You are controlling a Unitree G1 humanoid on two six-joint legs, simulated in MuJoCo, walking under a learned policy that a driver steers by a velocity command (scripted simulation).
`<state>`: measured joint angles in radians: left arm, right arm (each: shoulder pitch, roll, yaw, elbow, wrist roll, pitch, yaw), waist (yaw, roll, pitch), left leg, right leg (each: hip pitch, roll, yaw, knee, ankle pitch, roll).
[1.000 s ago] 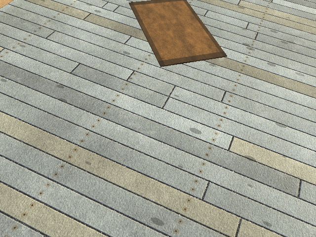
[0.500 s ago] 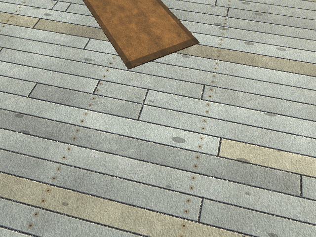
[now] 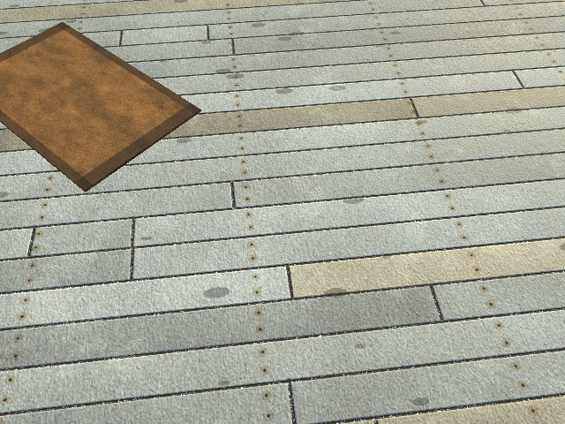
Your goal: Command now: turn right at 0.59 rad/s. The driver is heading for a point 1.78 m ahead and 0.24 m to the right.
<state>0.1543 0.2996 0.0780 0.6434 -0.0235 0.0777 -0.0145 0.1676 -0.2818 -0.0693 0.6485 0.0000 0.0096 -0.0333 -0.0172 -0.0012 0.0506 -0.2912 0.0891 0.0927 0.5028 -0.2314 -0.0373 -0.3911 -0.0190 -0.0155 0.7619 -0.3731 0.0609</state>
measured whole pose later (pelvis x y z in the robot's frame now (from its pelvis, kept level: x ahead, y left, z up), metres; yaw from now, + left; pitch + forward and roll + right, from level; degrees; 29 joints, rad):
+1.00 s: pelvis -0.01 -0.02 +0.00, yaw -23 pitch -1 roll +0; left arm 0.20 0.23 0.04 0.73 0.02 0.03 0.01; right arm 0.19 -0.25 -0.03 0.76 -0.02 -0.01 0.00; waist -0.02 0.02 0.04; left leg -0.22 0.03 -0.03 0.48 -0.25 -0.04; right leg -0.18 0.02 0.06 0.51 -0.30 0.00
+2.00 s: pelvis +0.03 -0.02 +0.00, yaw -22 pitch -1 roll +0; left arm 0.34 0.25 0.04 1.01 -0.03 -0.02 0.02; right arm 0.28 -0.23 -0.03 1.04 0.03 -0.06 -0.01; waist 0.01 -0.02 -0.01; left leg -0.26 0.01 0.03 0.63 -0.40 0.05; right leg -0.13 0.00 0.06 0.50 -0.36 0.01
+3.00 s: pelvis +0.51 -0.21 -0.01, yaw -22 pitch +2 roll -3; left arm 0.39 0.27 0.05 1.03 -0.02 -0.07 0.00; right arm 0.01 -0.24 -0.03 0.81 0.02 -0.09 0.03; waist 0.08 0.03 0.02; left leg -0.53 0.06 0.01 0.50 -0.02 0.05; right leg 0.09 0.04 -0.04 0.24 -0.36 0.01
